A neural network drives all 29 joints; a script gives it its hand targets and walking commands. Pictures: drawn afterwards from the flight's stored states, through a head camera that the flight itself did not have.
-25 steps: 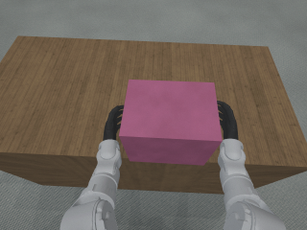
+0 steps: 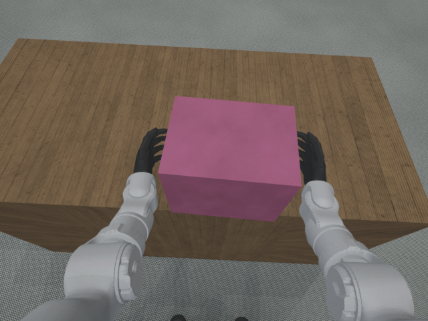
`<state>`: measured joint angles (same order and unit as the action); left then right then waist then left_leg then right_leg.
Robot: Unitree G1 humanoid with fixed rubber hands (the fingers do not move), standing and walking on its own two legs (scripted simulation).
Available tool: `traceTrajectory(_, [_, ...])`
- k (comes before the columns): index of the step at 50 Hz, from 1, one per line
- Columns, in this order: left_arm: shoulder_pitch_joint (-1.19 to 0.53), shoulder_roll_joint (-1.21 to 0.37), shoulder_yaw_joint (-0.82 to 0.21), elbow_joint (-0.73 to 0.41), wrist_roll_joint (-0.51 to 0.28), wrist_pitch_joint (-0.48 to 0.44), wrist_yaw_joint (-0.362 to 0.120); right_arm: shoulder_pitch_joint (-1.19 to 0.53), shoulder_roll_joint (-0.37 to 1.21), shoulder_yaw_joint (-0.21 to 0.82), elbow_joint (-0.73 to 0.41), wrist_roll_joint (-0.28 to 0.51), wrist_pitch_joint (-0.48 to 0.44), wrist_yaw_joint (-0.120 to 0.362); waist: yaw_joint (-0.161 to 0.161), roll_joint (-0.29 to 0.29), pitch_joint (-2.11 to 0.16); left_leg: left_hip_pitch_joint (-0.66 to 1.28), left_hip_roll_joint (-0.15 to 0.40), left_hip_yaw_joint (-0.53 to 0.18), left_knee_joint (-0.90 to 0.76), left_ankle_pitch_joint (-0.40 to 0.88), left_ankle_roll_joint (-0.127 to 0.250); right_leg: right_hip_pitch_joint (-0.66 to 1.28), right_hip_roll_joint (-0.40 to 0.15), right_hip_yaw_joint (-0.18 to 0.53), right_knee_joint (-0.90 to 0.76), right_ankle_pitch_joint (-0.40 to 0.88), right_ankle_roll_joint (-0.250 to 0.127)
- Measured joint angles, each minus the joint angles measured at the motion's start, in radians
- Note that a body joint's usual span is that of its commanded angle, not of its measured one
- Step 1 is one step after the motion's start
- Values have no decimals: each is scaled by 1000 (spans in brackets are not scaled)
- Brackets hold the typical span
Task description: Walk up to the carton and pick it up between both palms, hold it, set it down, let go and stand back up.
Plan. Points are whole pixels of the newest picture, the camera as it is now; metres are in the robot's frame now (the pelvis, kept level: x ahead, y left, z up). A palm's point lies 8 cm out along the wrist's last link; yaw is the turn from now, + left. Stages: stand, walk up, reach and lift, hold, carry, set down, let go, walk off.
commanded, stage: set down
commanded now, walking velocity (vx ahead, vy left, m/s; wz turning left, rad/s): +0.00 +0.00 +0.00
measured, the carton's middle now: (228, 163) +0.43 -0.02 -0.03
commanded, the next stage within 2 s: none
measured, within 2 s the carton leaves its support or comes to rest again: neither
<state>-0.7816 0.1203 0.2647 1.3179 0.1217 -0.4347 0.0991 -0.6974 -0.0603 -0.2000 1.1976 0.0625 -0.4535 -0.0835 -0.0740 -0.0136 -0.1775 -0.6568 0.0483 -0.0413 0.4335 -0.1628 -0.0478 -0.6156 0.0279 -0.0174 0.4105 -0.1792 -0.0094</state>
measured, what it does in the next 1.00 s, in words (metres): stands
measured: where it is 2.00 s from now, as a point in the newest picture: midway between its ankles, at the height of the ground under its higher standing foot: outside the picture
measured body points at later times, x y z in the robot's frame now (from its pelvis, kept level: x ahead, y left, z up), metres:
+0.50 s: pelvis -0.03 +0.00 -0.01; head +0.05 +0.02 +0.44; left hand +0.37 +0.18 -0.03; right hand +0.33 -0.20 -0.02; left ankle +0.00 +0.15 -0.73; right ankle -0.02 -0.11 -0.73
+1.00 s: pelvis -0.04 +0.00 -0.01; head +0.01 +0.02 +0.44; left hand +0.31 +0.20 -0.03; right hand +0.29 -0.21 -0.02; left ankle +0.00 +0.15 -0.73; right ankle -0.02 -0.11 -0.73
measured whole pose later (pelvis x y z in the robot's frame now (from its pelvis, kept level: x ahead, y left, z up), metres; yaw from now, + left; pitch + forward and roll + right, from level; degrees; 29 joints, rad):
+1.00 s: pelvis -0.04 +0.00 -0.01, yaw +0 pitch +16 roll +0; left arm -0.48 0.22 -0.01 1.20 -0.20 -0.51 0.01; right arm -0.43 -0.18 0.06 1.13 0.33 -0.48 -0.06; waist -0.05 -0.01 -0.18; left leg -0.64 0.03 -0.04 0.53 -0.16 -0.04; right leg -0.62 0.02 -0.02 0.54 -0.20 -0.01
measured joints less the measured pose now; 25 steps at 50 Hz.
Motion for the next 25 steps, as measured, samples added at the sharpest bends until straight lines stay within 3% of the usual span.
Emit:
traceTrajectory(12, [-7, 58, -52, 69, -67, -38, -40, -23, -42, 156, 53, 146, -44, -4, 13, 0, -11, -47, 10, 0, 42, -1, -10, -56, 10, 1, 55, -5, -7])
traceTrajectory(25, [97, 65, -63, 41, -97, -58, -72, 120, -58, 221, 61, 215, -87, -8, 18, 2, -26, -47, 1, 0, 64, 9, -4, -51, 2, 1, 70, 6, -7])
